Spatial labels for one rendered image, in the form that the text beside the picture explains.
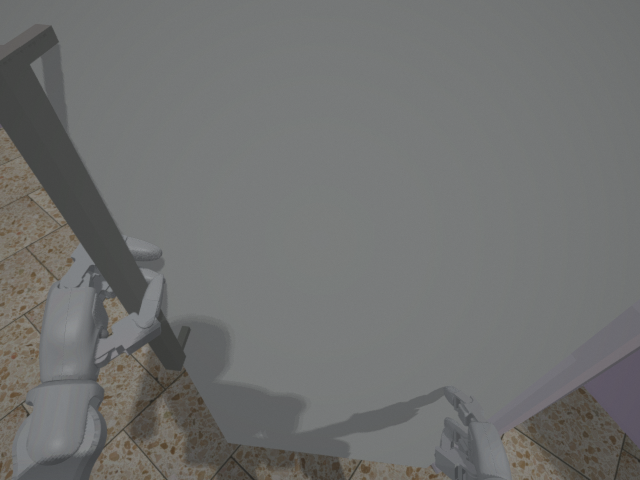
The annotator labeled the left robot forearm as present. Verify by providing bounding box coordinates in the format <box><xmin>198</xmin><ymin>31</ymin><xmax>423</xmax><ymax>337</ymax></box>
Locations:
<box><xmin>12</xmin><ymin>380</ymin><xmax>107</xmax><ymax>480</ymax></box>

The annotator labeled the robot right hand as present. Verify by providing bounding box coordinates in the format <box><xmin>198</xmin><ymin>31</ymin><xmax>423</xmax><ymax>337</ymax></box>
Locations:
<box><xmin>435</xmin><ymin>386</ymin><xmax>512</xmax><ymax>480</ymax></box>

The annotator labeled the fridge door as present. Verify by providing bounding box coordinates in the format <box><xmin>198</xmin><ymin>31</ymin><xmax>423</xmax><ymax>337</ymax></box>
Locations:
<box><xmin>0</xmin><ymin>0</ymin><xmax>640</xmax><ymax>468</ymax></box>

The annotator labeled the robot left hand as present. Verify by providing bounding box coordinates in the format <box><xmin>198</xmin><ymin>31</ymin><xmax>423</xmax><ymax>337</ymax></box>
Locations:
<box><xmin>39</xmin><ymin>235</ymin><xmax>166</xmax><ymax>384</ymax></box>

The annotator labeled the handle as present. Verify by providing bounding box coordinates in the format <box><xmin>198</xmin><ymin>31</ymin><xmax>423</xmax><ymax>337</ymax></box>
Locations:
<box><xmin>0</xmin><ymin>24</ymin><xmax>191</xmax><ymax>371</ymax></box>

